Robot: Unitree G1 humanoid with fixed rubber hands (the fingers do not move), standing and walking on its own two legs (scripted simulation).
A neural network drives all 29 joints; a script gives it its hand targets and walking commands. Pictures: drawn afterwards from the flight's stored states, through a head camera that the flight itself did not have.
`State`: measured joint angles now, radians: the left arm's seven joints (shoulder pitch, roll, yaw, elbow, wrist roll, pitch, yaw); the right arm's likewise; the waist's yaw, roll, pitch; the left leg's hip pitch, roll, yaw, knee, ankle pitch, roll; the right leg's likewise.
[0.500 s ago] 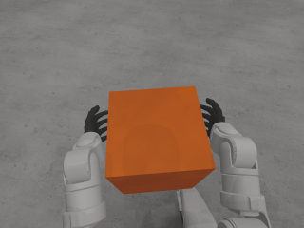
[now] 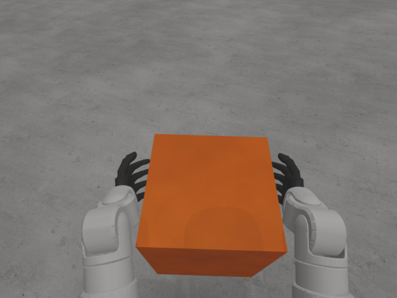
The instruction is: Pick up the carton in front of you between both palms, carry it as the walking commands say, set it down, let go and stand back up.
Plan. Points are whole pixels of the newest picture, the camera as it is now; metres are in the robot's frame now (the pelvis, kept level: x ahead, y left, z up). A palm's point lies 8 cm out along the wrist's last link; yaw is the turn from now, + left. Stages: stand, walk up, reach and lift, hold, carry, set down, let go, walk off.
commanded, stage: carry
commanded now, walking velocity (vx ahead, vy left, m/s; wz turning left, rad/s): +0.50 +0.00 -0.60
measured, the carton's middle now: (207, 211) +0.29 +0.01 +0.03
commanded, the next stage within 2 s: none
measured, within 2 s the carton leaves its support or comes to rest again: neither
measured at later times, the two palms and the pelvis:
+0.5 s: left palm (209, 109) +0.55 +0.00 +0.08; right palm (331, 134) +0.46 -0.28 +0.07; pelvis +0.28 -0.07 -0.01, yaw -19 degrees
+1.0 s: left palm (269, 54) +0.83 -0.20 +0.09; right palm (363, 89) +0.61 -0.42 +0.09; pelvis +0.55 -0.15 +0.00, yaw -42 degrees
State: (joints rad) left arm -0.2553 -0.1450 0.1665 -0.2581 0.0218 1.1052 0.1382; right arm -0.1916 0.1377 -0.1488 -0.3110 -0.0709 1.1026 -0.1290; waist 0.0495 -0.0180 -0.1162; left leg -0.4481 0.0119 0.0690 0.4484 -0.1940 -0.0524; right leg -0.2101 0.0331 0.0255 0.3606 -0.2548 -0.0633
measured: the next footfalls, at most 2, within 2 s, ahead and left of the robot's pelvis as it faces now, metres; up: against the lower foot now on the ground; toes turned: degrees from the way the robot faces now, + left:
left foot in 0.04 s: +0.14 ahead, +0.14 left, +0.00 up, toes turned +2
right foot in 0.34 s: +0.28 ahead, -0.15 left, +0.00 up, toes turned -24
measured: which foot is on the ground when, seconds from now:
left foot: up 0.00-0.02, down 0.04-0.36, up 0.38-0.68, down 0.70-1.00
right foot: down 0.00-0.04, up 0.06-0.32, down 0.34-0.72, up 0.74-1.00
